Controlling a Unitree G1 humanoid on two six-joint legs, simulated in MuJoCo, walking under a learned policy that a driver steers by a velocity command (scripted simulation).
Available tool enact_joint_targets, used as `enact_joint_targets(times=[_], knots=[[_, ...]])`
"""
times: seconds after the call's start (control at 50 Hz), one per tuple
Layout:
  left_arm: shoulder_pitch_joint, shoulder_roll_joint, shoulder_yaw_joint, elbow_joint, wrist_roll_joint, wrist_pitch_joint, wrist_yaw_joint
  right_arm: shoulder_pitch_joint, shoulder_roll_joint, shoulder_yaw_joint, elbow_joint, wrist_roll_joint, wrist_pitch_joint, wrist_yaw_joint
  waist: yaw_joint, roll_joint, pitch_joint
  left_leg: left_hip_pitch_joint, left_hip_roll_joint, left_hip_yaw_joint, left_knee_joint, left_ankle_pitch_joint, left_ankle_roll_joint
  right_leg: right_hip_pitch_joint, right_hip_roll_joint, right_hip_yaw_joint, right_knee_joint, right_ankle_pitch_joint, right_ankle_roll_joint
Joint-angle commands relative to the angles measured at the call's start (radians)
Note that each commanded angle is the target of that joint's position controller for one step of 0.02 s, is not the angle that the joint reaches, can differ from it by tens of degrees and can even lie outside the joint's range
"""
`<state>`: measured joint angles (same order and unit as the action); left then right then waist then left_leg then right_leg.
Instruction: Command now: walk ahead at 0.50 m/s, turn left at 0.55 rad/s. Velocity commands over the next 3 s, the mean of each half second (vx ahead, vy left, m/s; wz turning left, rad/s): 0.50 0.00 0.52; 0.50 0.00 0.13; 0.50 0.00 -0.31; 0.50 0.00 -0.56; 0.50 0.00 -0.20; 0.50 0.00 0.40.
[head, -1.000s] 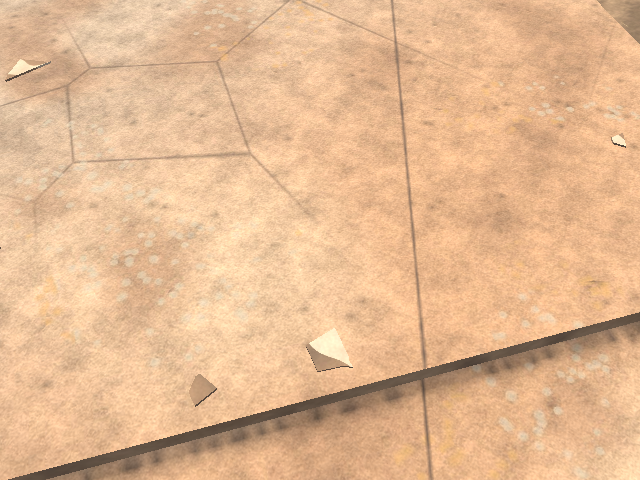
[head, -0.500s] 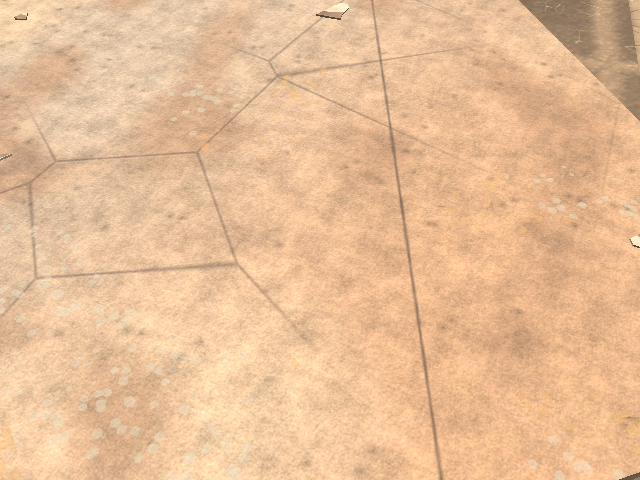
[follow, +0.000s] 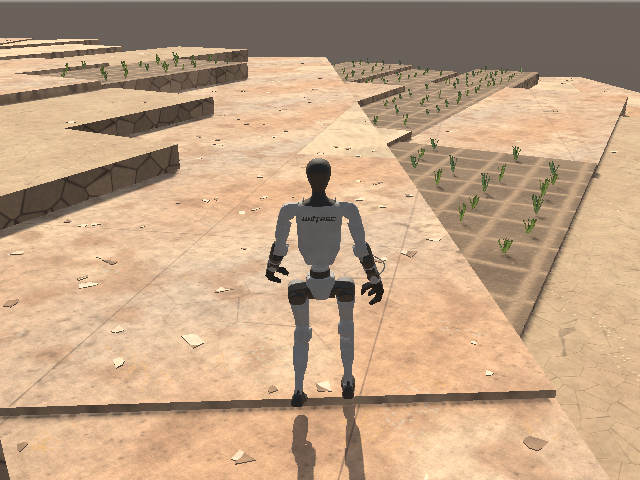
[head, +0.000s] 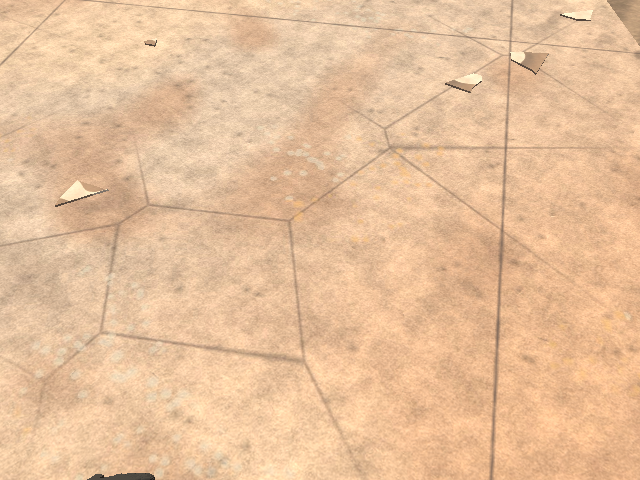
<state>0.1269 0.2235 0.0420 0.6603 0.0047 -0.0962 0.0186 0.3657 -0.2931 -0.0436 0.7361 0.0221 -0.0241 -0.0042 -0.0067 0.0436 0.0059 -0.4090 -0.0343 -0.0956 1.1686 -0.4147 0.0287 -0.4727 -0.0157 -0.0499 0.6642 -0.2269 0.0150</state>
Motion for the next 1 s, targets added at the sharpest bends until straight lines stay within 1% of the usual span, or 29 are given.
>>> enact_joint_targets(times=[0.02, 0.04, 0.06, 0.08, 0.12, 0.2, 0.24, 0.26, 0.28, 0.3, 0.32, 0.34, 0.36, 0.38, 0.42, 0.48, 0.54, 0.66, 0.72, 0.76, 0.78, 0.8, 0.82, 0.84, 0.86, 0.88, 0.92, 0.96, 1.0], knots=[[0.107, 0.100, 0.033, 0.020, -0.002, 0.005, 0.010, -0.046, -0.055, -0.023, -0.121, -0.001, 0.001, 0.009, 0.013, -0.143, 0.011, -0.328, 0.129, -0.008, 0.168, -0.034, 0.013, 0.242, -0.305, 0.426, -0.414, -0.236, -0.180], [0.061, 0.096, 0.032, 0.019, -0.006, 0.005, 0.004, -0.022, -0.042, -0.022, -0.118, 0.010, 0.014, 0.009, -0.020, -0.163, 0.036, -0.281, 0.141, -0.003, 0.125, -0.024, 0.009, 0.173, -0.281, 0.340, -0.442, -0.198, -0.164], [0.040, 0.105, 0.038, 0.023, -0.010, 0.001, 0.000, -0.022, -0.035, -0.022, -0.120, 0.008, 0.023, 0.009, -0.029, -0.176, 0.047, -0.254, 0.146, 0.009, 0.089, 0.030, 0.001, 0.141, -0.270, 0.261, -0.469, -0.135, -0.166], [0.000, 0.140, 0.049, 0.024, -0.016, 0.000, -0.004, -0.027, -0.023, -0.013, -0.136, 0.003, 0.028, 0.013, -0.050, -0.194, 0.053, -0.200, 0.151, 0.035, -0.055, 0.028, -0.001, 0.100, -0.252, 0.174, -0.498, -0.075, -0.166], [-0.034, 0.191, 0.072, 0.027, -0.020, -0.007, -0.013, -0.039, -0.033, -0.016, -0.124, -0.018, 0.025, 0.024, -0.058, -0.162, 0.013, -0.021, 0.149, 0.079, -0.250, 0.139, 0.002, 0.066, -0.225, 0.046, -0.493, 0.038, -0.167], [0.001, 0.238, 0.089, 0.052, -0.037, -0.006, -0.029, -0.093, -0.077, -0.035, -0.132, -0.006, 0.029, 0.039, -0.031, -0.127, -0.004, 0.021, 0.134, 0.134, -0.413, 0.210, 0.027, 0.205, -0.274, -0.007, -0.460, -0.034, -0.155], [0.014, 0.232, 0.087, 0.063, -0.039, 0.012, -0.029, -0.047, -0.096, -0.054, -0.112, -0.012, 0.031, 0.035, -0.059, -0.081, -0.005, 0.139, 0.071, 0.208, -0.495, 0.198, 0.061, 0.194, -0.251, -0.060, -0.333, -0.047, -0.125], [0.029, 0.196, 0.073, 0.064, -0.025, 0.022, -0.028, 0.072, -0.140, -0.084, -0.071, -0.010, 0.029, 0.031, -0.103, -0.016, -0.046, 0.273, 0.021, 0.210, -0.534, 0.166, 0.089, 0.164, -0.196, -0.113, -0.116, 0.046, -0.101], [0.014, 0.139, 0.052, 0.037, 0.002, 0.027, -0.024, 0.195, -0.250, -0.118, -0.054, -0.007, 0.025, 0.021, -0.142, 0.224, -0.029, 0.373, 0.160, -0.094, -0.717, 0.087, 0.170, -0.006, -0.100, -0.171, 0.286, -0.088, -0.035], [0.029, 0.095, 0.035, -0.032, 0.000, 0.010, -0.020, 0.150, -0.325, -0.113, -0.106, -0.014, 0.002, 0.025, -0.061, 0.385, -0.073, 0.527, 0.319, -0.676, -0.950, -0.244, 0.338, -0.355, 0.063, 0.005, 0.555, -0.352, -0.004], [-0.004, 0.171, 0.045, -0.033, -0.040, -0.016, -0.030, 0.116, -0.244, -0.090, -0.132, -0.013, -0.026, 0.035, -0.083, 0.233, -0.075, 0.525, 0.375, -0.753, -1.035, -0.322, 0.340, -0.453, 0.014, 0.117, 0.665, -0.294, -0.032], [-0.019, 0.195, 0.049, -0.028, -0.051, -0.033, -0.040, 0.093, -0.196, -0.074, -0.135, -0.017, -0.044, 0.035, -0.072, 0.156, -0.056, 0.491, 0.364, -0.655, -0.983, -0.261, 0.305, -0.462, -0.032, 0.134, 0.657, -0.210, -0.064], [0.003, 0.180, 0.045, -0.004, -0.034, -0.040, -0.039, 0.046, -0.165, -0.063, -0.142, -0.021, -0.047, 0.034, -0.041, 0.071, -0.050, 0.421, 0.330, -0.526, -0.936, -0.119, 0.267, -0.402, -0.073, 0.130, 0.602, -0.133, -0.067], [0.007, 0.174, 0.045, 0.009, -0.011, -0.038, -0.038, 0.000, -0.136, -0.052, -0.147, -0.022, -0.044, 0.030, -0.021, 0.042, -0.044, 0.353, 0.290, -0.416, -0.926, 0.010, 0.239, -0.333, -0.097, 0.129, 0.510, -0.076, -0.060], [0.000, 0.167, 0.047, 0.018, -0.004, -0.024, -0.045, -0.021, -0.121, -0.041, -0.151, -0.029, -0.045, 0.017, -0.007, 0.040, -0.041, 0.303, 0.248, -0.308, -0.950, 0.183, 0.222, -0.252, -0.098, 0.111, 0.408, 0.003, -0.042], [-0.075, 0.131, 0.032, 0.008, 0.002, -0.010, -0.044, 0.020, -0.136, -0.044, -0.116, -0.020, -0.054, -0.001, -0.027, -0.005, -0.021, 0.334, 0.231, -0.186, -0.967, 0.418, 0.214, -0.256, -0.078, 0.090, 0.220, 0.128, -0.008], [-0.154, 0.099, 0.016, -0.006, -0.010, -0.010, -0.056, 0.045, -0.140, -0.046, -0.082, -0.015, -0.052, -0.009, -0.057, 0.021, 0.011, 0.333, 0.209, -0.105, -0.980, 0.434, 0.190, -0.217, -0.053, 0.074, 0.020, 0.272, 0.010], [-0.255, 0.117, 0.013, -0.040, -0.021, -0.022, -0.082, 0.095, -0.149, -0.055, -0.019, -0.004, -0.043, -0.008, -0.090, 0.031, 0.085, 0.390, 0.251, -0.092, -0.972, 0.414, 0.174, -0.178, -0.030, 0.064, -0.152, 0.341, -0.027], [-0.196, 0.151, 0.026, -0.031, -0.018, -0.026, -0.085, 0.076, -0.164, -0.063, -0.008, -0.006, -0.031, -0.012, -0.049, 0.056, 0.056, 0.467, 0.267, -0.085, -0.889, 0.622, 0.143, -0.098, -0.005, 0.045, -0.183, 0.243, -0.066], [-0.004, 0.208, 0.058, 0.019, -0.010, -0.025, -0.070, 0.051, -0.164, -0.061, -0.014, -0.012, -0.020, -0.013, 0.053, 0.065, -0.082, 0.457, 0.205, -0.034, -0.650, 0.943, 0.103, 0.176, 0.046, -0.010, -0.188, 0.224, -0.114], [0.169, 0.252, 0.069, 0.048, 0.003, -0.022, -0.061, 0.051, -0.128, -0.043, -0.030, -0.026, -0.017, -0.016, 0.124, 0.020, -0.227, 0.283, 0.162, -0.012, -0.393, 0.774, 0.070, 0.483, -0.078, 0.111, -0.118, 0.264, -0.171], [0.277, 0.338, 0.090, 0.073, 0.012, -0.016, -0.058, 0.207, -0.010, -0.010, -0.040, -0.020, -0.032, -0.008, 0.070, -0.266, -0.394, -0.127, -0.015, 0.022, 0.033, 0.156, -0.018, 0.885, -0.340, 0.595, -0.162, 0.078, -0.349], [0.302, 0.257, 0.069, 0.091, -0.016, -0.015, -0.064, 0.179, -0.060, -0.011, -0.027, -0.002, -0.048, -0.007, 0.107, -0.298, -0.436, -0.263, -0.047, -0.084, 0.178, -0.145, -0.022, 0.911, -0.369, 0.848, -0.344, -0.131, -0.364], [0.226, 0.217, 0.055, 0.085, -0.024, -0.012, -0.059, 0.051, -0.133, -0.032, -0.058, 0.021, -0.057, -0.002, 0.112, -0.213, -0.250, -0.352, 0.019, -0.075, 0.216, -0.091, -0.014, 0.774, -0.340, 0.696, -0.367, -0.195, -0.307], [0.161, 0.193, 0.045, 0.074, -0.016, -0.006, -0.052, -0.037, -0.140, -0.028, -0.081, 0.018, -0.065, -0.003, 0.092, -0.120, -0.155, -0.337, 0.074, -0.031, 0.169, -0.002, -0.005, 0.619, -0.302, 0.564, -0.380, -0.136, -0.271], [0.116, 0.173, 0.037, 0.075, -0.004, -0.004, -0.052, -0.087, -0.131, -0.029, -0.092, -0.003, -0.068, -0.004, 0.062, -0.076, -0.075, -0.309, 0.109, -0.008, 0.097, 0.055, -0.006, 0.473, -0.263, 0.474, -0.408, -0.031, -0.259], [0.082, 0.148, 0.027, 0.075, 0.010, -0.012, -0.052, -0.048, -0.106, -0.032, -0.081, -0.010, -0.055, -0.003, 0.005, -0.118, -0.057, -0.208, 0.152, -0.007, 0.014, 0.112, -0.008, 0.345, -0.210, 0.377, -0.454, 0.092, -0.256], [0.091, 0.160, 0.030, 0.091, -0.002, -0.020, -0.049, -0.030, -0.071, -0.024, -0.072, -0.011, -0.042, -0.003, -0.013, -0.123, -0.042, -0.195, 0.166, 0.011, -0.053, 0.117, -0.023, 0.291, -0.203, 0.313, -0.493, 0.160, -0.275], [0.106, 0.190, 0.038, 0.106, -0.007, -0.022, -0.043, -0.094, -0.060, -0.018, -0.093, -0.020, -0.040, -0.006, -0.004, -0.105, -0.007, -0.237, 0.179, 0.024, -0.152, 0.192, -0.043, 0.272, -0.202, 0.260, -0.525, 0.221, -0.284]])
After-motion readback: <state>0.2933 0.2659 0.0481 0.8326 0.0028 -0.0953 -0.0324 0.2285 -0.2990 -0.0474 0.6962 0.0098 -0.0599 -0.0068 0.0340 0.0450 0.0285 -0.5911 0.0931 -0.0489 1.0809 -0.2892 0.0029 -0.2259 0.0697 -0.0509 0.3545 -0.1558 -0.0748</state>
